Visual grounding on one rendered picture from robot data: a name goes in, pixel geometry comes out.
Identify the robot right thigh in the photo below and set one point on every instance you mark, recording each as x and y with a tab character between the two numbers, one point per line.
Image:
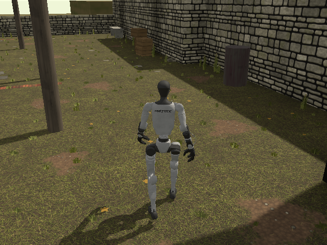
175	151

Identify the left robot upper arm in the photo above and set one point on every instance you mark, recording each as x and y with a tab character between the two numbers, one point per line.
145	114

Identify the right robot hand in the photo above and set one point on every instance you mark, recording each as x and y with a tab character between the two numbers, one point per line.
192	153

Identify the robot left forearm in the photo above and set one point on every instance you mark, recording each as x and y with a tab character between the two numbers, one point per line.
140	131

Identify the right robot foot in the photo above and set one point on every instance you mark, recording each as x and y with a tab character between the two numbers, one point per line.
173	194

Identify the left robot hand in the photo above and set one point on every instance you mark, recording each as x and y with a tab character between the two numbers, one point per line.
144	137

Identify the robot right forearm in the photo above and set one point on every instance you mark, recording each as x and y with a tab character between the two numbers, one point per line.
187	138

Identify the right robot upper arm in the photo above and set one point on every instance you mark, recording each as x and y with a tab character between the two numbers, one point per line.
181	115

